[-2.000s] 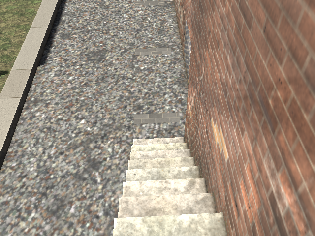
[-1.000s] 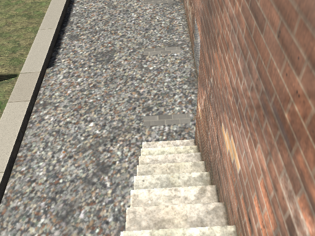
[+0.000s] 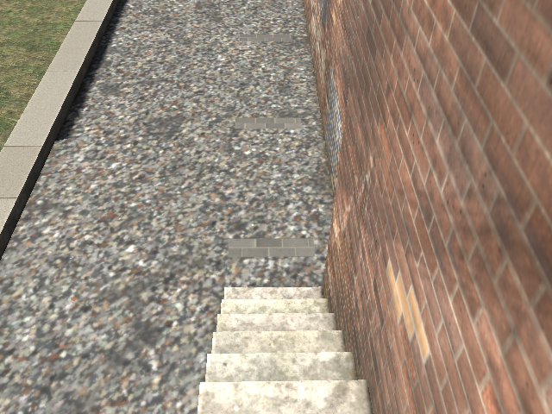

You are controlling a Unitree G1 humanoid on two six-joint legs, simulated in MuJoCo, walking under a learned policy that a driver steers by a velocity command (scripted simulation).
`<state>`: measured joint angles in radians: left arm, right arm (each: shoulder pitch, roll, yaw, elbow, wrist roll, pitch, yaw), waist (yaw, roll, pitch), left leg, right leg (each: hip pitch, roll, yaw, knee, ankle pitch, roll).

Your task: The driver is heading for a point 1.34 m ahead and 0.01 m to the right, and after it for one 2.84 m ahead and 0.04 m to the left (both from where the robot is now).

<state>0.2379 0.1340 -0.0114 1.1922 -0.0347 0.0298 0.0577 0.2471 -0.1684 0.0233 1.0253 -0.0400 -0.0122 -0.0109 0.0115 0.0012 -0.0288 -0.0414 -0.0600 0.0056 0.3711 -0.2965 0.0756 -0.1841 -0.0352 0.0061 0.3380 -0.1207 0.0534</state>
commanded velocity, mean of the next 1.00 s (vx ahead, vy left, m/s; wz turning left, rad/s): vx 0.22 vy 0.00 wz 0.00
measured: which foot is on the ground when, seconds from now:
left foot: down 0.00-0.58, up 0.60-1.00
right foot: down 0.00-1.00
